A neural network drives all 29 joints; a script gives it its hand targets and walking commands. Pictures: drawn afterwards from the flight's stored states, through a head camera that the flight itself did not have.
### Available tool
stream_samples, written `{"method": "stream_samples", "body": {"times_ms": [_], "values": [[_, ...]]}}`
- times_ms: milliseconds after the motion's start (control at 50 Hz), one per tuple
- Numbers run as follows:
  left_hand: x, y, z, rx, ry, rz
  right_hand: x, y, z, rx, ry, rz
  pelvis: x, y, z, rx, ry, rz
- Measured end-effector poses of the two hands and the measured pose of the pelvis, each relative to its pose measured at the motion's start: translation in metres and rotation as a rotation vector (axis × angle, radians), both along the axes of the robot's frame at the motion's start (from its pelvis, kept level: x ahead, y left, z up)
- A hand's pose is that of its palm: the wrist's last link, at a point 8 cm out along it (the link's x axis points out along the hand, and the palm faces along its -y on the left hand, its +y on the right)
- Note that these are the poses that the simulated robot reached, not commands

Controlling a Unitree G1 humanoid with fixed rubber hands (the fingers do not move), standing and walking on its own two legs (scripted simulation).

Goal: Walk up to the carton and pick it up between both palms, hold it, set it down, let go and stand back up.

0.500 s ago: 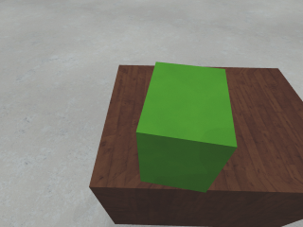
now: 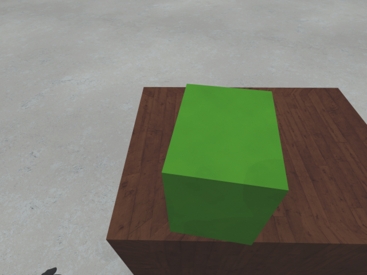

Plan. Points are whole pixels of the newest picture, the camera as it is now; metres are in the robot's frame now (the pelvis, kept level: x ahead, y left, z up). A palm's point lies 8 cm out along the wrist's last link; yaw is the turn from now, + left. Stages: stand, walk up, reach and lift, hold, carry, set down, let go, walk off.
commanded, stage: walk up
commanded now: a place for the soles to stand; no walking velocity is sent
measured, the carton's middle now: (218, 164) +0.41 -0.09 -0.01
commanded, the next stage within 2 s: none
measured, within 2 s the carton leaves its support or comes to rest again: neither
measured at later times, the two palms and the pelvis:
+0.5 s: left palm out of the picture +0.08 +0.33 -0.09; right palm out of the picture +0.11 -0.30 -0.09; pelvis -0.01 +0.01 +0.01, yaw +0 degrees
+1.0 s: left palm out of the picture +0.12 +0.22 -0.10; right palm out of the picture +0.02 -0.44 -0.10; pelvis -0.01 -0.09 -0.01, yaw -4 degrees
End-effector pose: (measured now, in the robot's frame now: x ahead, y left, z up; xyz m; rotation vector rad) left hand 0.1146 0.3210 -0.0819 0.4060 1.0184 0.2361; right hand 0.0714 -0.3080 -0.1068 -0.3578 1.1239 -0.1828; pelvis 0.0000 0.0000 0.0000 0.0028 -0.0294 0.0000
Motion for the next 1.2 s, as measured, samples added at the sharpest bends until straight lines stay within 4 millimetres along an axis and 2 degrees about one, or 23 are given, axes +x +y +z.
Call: {"method": "stream_samples", "body": {"times_ms": [180,300,460,700,760,840,940,1020,1080,1200], "values": [[-0.019,0.011,-0.009,-0.019,0.066,0.026,0.033,0.01,0.013,-0.009,-0.081,0.022,-0.003,0.009,0.003,-0.012,0.002,0.0],[-0.028,0.011,-0.01,-0.023,0.096,0.035,0.044,0.012,0.015,-0.005,-0.099,0.025,-0.005,0.008,0.004,-0.011,0.007,0.0],[-0.033,0.01,-0.009,-0.021,0.109,0.039,0.039,0.009,0.013,-0.002,-0.078,0.017,-0.008,0.006,0.006,-0.008,0.012,0.0],[-0.028,0.006,-0.009,-0.04,0.11,0.035,0.024,0.003,0.01,-0.015,-0.046,-0.002,-0.012,0.004,0.006,-0.004,0.009,0.0],[-0.022,-0.005,-0.01,-0.069,0.119,0.033,0.007,-0.013,0.01,-0.062,-0.011,-0.015,-0.012,-0.004,0.005,0.002,0.008,0.008],[-0.014,-0.026,-0.01,-0.087,0.097,0.027,-0.019,-0.046,0.014,-0.123,0.045,-0.035,-0.01,-0.023,0.004,0.009,0.01,0.008],[-0.003,-0.07,-0.016,-0.093,0.098,-0.014,-0.043,-0.097,0.014,-0.156,0.068,-0.07,-0.013,-0.061,-0.001,0.041,0.018,-0.033],[0.0,-0.108,-0.019,-0.064,0.091,-0.049,-0.053,-0.142,-0.002,-0.153,0.064,-0.094,-0.017,-0.098,-0.012,0.057,0.004,-0.068],[-0.008,-0.13,-0.013,-0.058,0.091,-0.041,-0.057,-0.157,-0.006,-0.128,0.08,-0.101,-0.019,-0.12,-0.009,0.056,-0.012,-0.065],[-0.018,-0.154,-0.003,-0.022,0.118,-0.042,-0.068,-0.178,-0.001,-0.09,0.116,-0.111,-0.021,-0.148,0.002,0.043,0.015,-0.079]]}}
